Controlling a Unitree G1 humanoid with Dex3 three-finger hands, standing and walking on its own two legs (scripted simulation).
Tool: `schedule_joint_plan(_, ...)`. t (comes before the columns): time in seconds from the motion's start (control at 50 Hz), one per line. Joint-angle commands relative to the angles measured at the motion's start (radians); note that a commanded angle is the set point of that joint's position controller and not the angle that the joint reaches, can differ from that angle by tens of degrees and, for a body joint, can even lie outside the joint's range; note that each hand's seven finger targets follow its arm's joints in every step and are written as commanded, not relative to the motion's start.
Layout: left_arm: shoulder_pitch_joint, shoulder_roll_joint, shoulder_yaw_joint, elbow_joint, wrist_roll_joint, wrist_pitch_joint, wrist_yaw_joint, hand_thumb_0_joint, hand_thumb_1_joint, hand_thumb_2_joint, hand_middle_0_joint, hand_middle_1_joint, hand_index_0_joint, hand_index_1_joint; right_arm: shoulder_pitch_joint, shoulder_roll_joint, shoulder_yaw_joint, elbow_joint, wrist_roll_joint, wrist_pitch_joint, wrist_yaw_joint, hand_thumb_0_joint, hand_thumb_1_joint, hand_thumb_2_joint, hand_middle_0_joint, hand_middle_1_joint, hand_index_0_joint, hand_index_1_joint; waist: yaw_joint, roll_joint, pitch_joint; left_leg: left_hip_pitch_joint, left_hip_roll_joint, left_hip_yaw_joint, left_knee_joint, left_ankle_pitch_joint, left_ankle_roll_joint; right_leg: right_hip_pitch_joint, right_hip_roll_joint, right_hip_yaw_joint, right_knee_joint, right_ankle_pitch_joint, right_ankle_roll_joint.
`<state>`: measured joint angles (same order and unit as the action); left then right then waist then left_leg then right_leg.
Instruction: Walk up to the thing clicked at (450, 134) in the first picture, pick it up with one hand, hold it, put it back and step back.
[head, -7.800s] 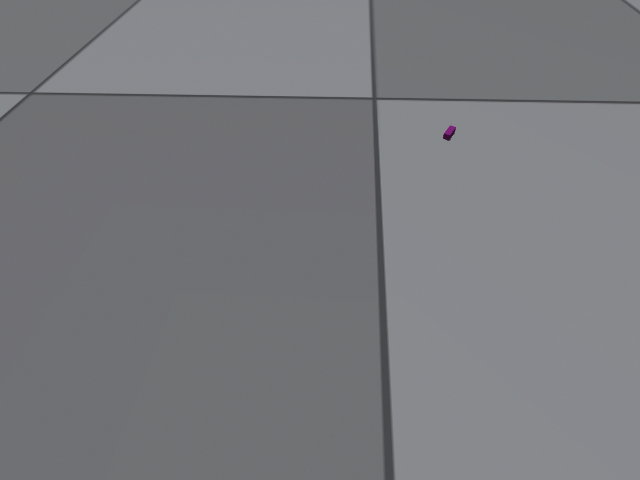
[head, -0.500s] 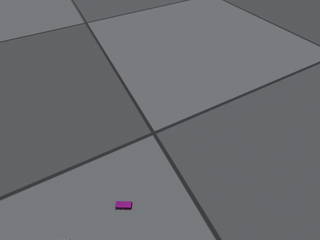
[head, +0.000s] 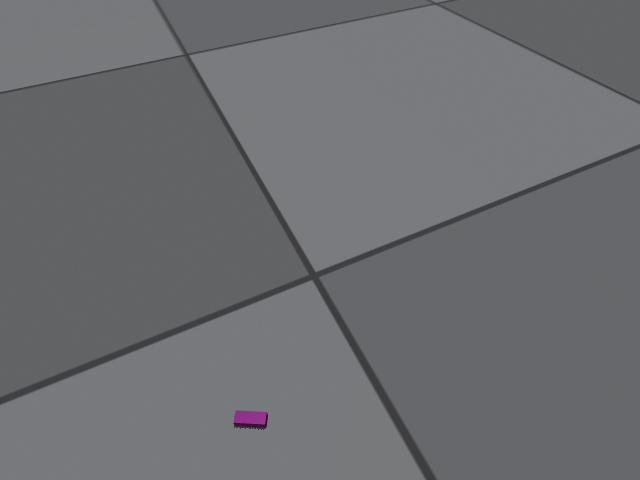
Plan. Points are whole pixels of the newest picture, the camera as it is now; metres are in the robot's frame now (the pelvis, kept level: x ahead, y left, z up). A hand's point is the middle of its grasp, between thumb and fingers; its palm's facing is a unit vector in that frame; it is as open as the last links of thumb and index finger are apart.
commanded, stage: walk up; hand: left
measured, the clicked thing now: (251, 419) +0.42 +0.27 -0.76
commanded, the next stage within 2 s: stand in 0.12 s
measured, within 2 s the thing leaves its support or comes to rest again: neither
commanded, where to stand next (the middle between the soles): +0.04 +0.03 m, yaw -1 degrees
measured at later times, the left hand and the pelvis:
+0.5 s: hand out of the picture +0.08 +0.24 -0.16, palm faces -0.01 -0.95 -0.32, open 7.4 cm; pelvis +0.01 -0.01 +0.00, yaw +0 degrees
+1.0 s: hand out of the picture +0.10 +0.24 -0.15, palm faces -0.01 -0.94 -0.34, open 7.4 cm; pelvis +0.02 -0.02 +0.00, yaw +0 degrees
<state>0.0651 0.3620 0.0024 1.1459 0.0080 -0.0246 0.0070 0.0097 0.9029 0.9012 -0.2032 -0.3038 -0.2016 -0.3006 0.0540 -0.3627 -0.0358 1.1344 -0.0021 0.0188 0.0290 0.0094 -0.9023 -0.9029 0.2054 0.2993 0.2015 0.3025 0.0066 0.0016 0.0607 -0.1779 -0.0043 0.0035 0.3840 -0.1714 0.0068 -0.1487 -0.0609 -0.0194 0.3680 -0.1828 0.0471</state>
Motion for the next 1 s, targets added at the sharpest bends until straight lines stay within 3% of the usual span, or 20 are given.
schedule_joint_plan(0.0, -0.034, 0.219, 0.042, -0.057, 0.006, -0.017, 0.011, 0.000, 0.900, 0.900, -0.200, -0.300, -0.200, -0.300, -0.061, -0.213, -0.034, -0.065, -0.002, -0.016, -0.011, 0.000, -0.900, -0.900, 0.200, 0.300, 0.200, 0.300, 0.000, 0.023, -0.089, 0.017, 0.124, -0.120, -0.096, 0.024, 0.025, 0.002, -0.074, 0.058, -0.074, 0.017, -0.057)
schedule_joint_plan(0.08, -0.038, 0.225, 0.045, -0.061, 0.008, -0.017, 0.011, 0.000, 0.900, 0.900, -0.200, -0.300, -0.200, -0.300, -0.052, -0.215, -0.036, -0.067, -0.004, -0.016, -0.012, 0.000, -0.900, -0.900, 0.200, 0.300, 0.200, 0.300, -0.005, 0.013, -0.093, 0.013, 0.114, -0.114, -0.092, 0.037, 0.021, 0.011, -0.079, 0.060, -0.070, 0.038, -0.058)
schedule_joint_plan(0.1, -0.024, 0.191, 0.039, -0.047, 0.002, -0.013, 0.005, 0.000, 0.900, 0.900, -0.200, -0.300, -0.200, -0.300, -0.043, -0.168, -0.017, -0.062, -0.008, -0.030, -0.015, 0.000, -0.900, -0.900, 0.200, 0.300, 0.200, 0.300, -0.008, -0.033, -0.105, 0.023, 0.131, -0.132, -0.120, 0.020, 0.017, 0.026, -0.068, 0.063, -0.077, 0.023, -0.048)
schedule_joint_plan(0.14, -0.015, 0.184, 0.039, -0.052, 0.003, -0.011, 0.002, 0.000, 0.900, 0.900, -0.200, -0.300, -0.200, -0.300, -0.058, -0.200, -0.022, -0.061, -0.009, -0.042, -0.019, 0.000, -0.900, -0.900, 0.200, 0.300, 0.200, 0.300, 0.003, -0.002, -0.103, 0.029, 0.131, -0.130, -0.116, 0.049, 0.015, 0.040, -0.069, 0.064, -0.078, 0.058, -0.044)
schedule_joint_plan(0.32, 0.001, 0.198, 0.047, -0.054, 0.006, -0.011, -0.001, 0.000, 0.900, 0.900, -0.200, -0.300, -0.200, -0.300, -0.048, -0.192, -0.021, -0.059, -0.008, -0.049, -0.026, 0.000, -0.900, -0.900, 0.200, 0.300, 0.200, 0.300, -0.005, 0.010, -0.089, 0.036, 0.123, -0.112, -0.119, 0.042, 0.004, 0.039, -0.074, 0.072, -0.097, 0.050, -0.047)
schedule_joint_plan(0.42, -0.004, 0.200, 0.049, -0.064, 0.004, -0.013, -0.001, 0.000, 0.900, 0.900, -0.200, -0.300, -0.200, -0.300, -0.031, -0.189, -0.018, -0.053, -0.007, -0.054, -0.030, 0.000, -0.900, -0.900, 0.200, 0.300, 0.200, 0.300, -0.011, 0.012, -0.117, 0.073, 0.131, -0.100, -0.093, 0.179, 0.002, 0.059, -0.080, 0.075, -0.090, 0.133, -0.048)
schedule_joint_plan(0.56, 0.009, 0.190, 0.048, -0.061, 0.005, -0.010, 0.001, 0.000, 0.900, 0.900, -0.200, -0.300, -0.200, -0.300, -0.035, -0.192, -0.014, -0.056, -0.004, -0.047, -0.032, 0.000, -0.900, -0.900, 0.200, 0.300, 0.200, 0.300, -0.010, 0.000, -0.097, 0.069, 0.128, -0.093, -0.084, 0.158, 0.004, 0.060, -0.078, 0.070, -0.106, 0.142, -0.043)
schedule_joint_plan(0.7, -0.006, 0.194, 0.049, -0.067, 0.002, -0.009, 0.001, 0.000, 0.900, 0.900, -0.200, -0.300, -0.200, -0.300, -0.026, -0.195, -0.009, -0.055, -0.006, -0.048, -0.033, 0.000, -0.900, -0.900, 0.200, 0.300, 0.200, 0.300, -0.010, 0.001, -0.105, 0.066, 0.135, -0.093, -0.086, 0.207, 0.001, 0.087, -0.082, 0.067, -0.102, 0.176, -0.043)
schedule_joint_plan(0.74, -0.012, 0.197, 0.049, -0.067, 0.003, -0.007, 0.001, 0.000, 0.900, 0.900, -0.200, -0.300, -0.200, -0.300, -0.036, -0.193, -0.007, -0.057, -0.006, -0.046, -0.034, 0.000, -0.900, -0.900, 0.200, 0.300, 0.200, 0.300, -0.006, 0.002, -0.084, 0.048, 0.133, -0.099, -0.102, 0.156, -0.002, 0.075, -0.078, 0.065, -0.109, 0.119, -0.043)
schedule_joint_plan(0.78, -0.010, 0.202, 0.049, -0.065, 0.004, -0.007, 0.001, 0.000, 0.900, 0.900, -0.200, -0.300, -0.200, -0.300, -0.030, -0.190, -0.007, -0.058, -0.005, -0.047, -0.034, 0.000, -0.900, -0.900, 0.200, 0.300, 0.200, 0.300, -0.007, -0.005, -0.099, 0.061, 0.138, -0.100, -0.098, 0.187, 0.000, 0.091, -0.083, 0.065, -0.101, 0.148, -0.046)
schedule_joint_plan(0.88, -0.014, 0.200, 0.047, -0.066, 0.005, -0.004, -0.001, 0.000, 0.900, 0.900, -0.200, -0.300, -0.200, -0.300, -0.031, -0.199, -0.007, -0.057, -0.005, -0.046, -0.033, 0.000, -0.900, -0.900, 0.200, 0.300, 0.200, 0.300, -0.006, -0.007, -0.082, 0.053, 0.134, -0.103, -0.112, 0.118, -0.001, 0.069, -0.077, 0.060, -0.114, 0.080, -0.048)
schedule_joint_plan(0.98, -0.009, 0.198, 0.043, -0.070, 0.002, -0.010, -0.001, 0.000, 0.900, 0.900, -0.200, -0.300, -0.200, -0.300, -0.022, -0.199, -0.006, -0.054, -0.006, -0.049, -0.032, 0.000, -0.900, -0.900, 0.200, 0.300, 0.200, 0.300, -0.007, 0.000, -0.101, 0.065, 0.135, -0.097, -0.099, 0.176, 0.001, 0.085, -0.082, 0.063, -0.113, 0.139, -0.048)
